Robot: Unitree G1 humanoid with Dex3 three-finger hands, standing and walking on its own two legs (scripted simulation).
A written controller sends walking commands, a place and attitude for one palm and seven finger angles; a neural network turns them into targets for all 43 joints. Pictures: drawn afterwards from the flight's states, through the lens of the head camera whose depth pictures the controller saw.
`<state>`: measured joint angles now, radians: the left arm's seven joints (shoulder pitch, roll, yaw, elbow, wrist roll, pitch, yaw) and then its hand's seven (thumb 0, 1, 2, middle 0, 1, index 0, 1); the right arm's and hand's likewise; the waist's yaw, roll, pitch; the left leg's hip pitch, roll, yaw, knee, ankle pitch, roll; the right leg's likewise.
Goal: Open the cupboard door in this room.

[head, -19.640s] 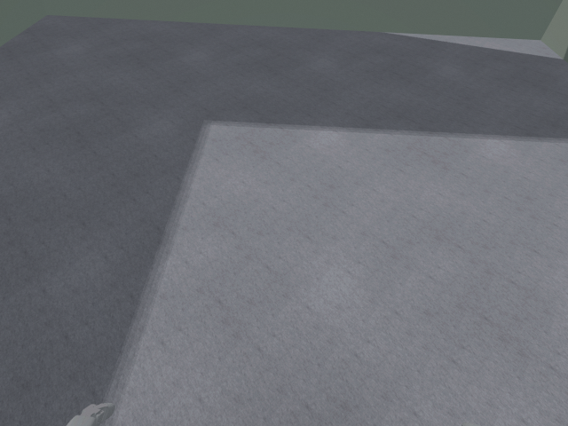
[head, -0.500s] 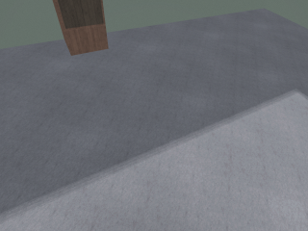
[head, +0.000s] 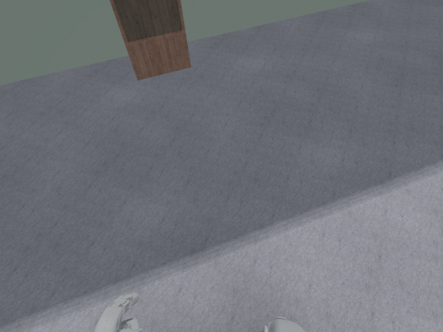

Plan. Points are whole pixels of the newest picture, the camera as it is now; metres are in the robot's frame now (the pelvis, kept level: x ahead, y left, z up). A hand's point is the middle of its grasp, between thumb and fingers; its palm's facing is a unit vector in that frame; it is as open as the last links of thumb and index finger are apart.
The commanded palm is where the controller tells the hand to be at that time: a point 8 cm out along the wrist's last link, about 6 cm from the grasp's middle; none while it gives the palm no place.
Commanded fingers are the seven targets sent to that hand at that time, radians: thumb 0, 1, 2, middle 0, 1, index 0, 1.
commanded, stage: turn or walk to find it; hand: left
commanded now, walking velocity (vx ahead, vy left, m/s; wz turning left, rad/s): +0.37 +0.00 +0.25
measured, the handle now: out of the picture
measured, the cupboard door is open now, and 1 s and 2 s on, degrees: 0 0 0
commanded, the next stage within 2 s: stand and wait in 1.56 s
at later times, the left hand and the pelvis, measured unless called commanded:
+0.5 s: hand out of the picture +0.10 +0.17 -0.16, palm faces +0.22 -0.97 -0.13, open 7.4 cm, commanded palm none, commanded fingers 0.00 0.90 0.90 -0.20 -0.30 -0.20 -0.30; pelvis +0.22 +0.04 +0.00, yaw +6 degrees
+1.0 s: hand (164, 171) +0.53 +0.18 -0.14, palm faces +0.09 -0.96 -0.26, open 7.4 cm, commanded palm none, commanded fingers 0.00 0.90 0.90 -0.20 -0.30 -0.20 -0.30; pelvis +0.43 -0.02 +0.00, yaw +6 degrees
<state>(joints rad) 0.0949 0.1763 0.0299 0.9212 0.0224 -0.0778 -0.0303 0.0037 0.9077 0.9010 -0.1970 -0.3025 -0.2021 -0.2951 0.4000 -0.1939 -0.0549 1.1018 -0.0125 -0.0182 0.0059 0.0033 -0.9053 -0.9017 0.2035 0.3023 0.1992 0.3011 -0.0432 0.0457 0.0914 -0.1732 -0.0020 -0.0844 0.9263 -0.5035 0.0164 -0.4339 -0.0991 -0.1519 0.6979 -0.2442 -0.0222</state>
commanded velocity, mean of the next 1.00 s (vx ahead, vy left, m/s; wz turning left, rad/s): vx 0.38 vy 0.00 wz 0.09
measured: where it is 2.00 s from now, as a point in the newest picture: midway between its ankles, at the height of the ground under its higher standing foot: (223, 200)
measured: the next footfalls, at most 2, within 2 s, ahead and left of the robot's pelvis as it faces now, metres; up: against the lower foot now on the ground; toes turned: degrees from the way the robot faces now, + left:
left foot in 0.44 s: +0.31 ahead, +0.15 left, +0.00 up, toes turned +15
right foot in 0.94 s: +0.56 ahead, -0.10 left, +0.00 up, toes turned -4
